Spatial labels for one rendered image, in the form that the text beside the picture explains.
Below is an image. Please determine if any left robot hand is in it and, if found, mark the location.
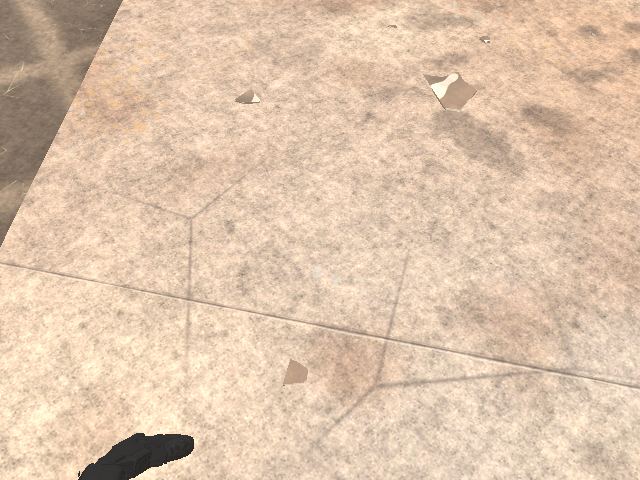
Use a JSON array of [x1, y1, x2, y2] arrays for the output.
[[78, 433, 194, 480]]

